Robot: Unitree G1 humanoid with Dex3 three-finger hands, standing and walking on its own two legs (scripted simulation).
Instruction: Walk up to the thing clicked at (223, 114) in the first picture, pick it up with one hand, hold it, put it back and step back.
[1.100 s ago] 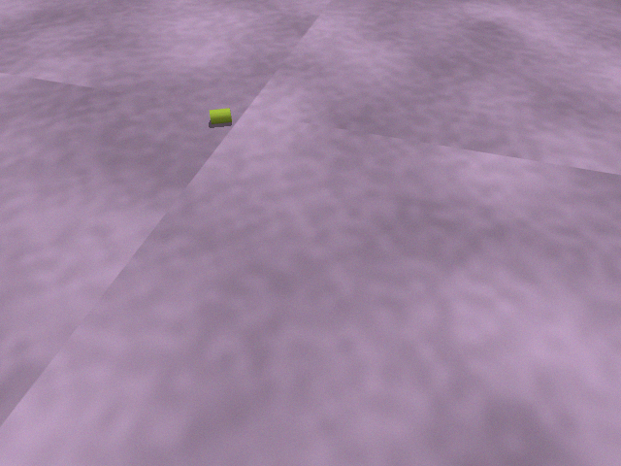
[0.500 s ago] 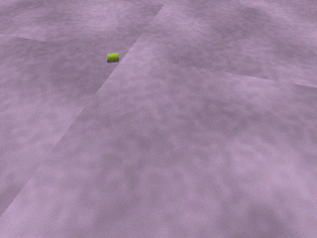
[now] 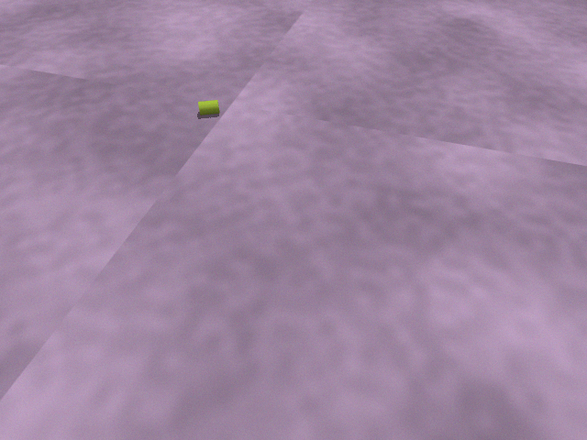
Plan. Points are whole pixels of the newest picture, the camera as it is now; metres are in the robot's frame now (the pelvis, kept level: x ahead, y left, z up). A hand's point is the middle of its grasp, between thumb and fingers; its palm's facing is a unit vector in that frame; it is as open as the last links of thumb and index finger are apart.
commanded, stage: stand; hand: left
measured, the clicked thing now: (209, 107) +2.10 +0.52 -0.74
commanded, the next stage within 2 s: walk up in 0.02 s
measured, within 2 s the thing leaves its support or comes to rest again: neither
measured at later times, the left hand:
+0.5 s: hand out of the picture +0.16 +0.42 -0.18, palm faces +0.04 -0.93 -0.36, open 7.4 cm
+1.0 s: hand (123, 230) +0.58 +0.39 -0.15, palm faces +0.04 -0.95 -0.32, open 7.3 cm
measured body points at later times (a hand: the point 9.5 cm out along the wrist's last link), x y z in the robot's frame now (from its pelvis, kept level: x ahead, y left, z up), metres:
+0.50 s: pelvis +0.14 +0.12 -0.03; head +0.13 +0.15 +0.42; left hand +0.15 +0.47 -0.16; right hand +0.24 -0.22 -0.10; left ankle +0.17 +0.23 -0.75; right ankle +0.04 -0.05 -0.67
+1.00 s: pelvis +0.44 +0.13 -0.03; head +0.48 +0.13 +0.42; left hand +0.58 +0.44 -0.13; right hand +0.47 -0.18 -0.15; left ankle +0.22 +0.23 -0.66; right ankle +0.54 +0.04 -0.75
